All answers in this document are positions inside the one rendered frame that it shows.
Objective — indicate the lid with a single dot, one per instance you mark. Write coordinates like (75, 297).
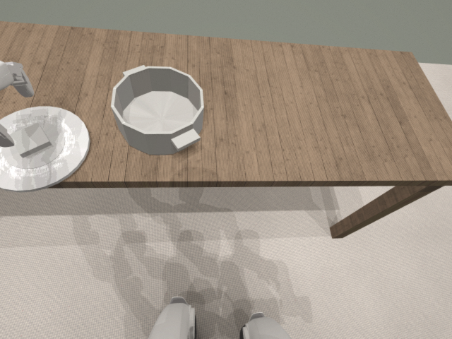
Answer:
(70, 144)

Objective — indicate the robot shin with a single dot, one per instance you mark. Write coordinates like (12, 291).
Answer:
(256, 315)
(178, 300)

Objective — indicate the right robot shin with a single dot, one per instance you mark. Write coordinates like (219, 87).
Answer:
(256, 315)

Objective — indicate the knob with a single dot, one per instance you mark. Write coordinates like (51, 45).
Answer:
(30, 140)

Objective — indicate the left robot shin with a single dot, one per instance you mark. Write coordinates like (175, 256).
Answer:
(178, 300)

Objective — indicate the pot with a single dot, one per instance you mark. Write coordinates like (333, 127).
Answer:
(158, 109)

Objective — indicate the left robot hand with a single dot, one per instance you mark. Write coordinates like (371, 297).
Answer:
(12, 73)

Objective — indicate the table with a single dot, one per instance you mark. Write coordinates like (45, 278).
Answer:
(275, 113)

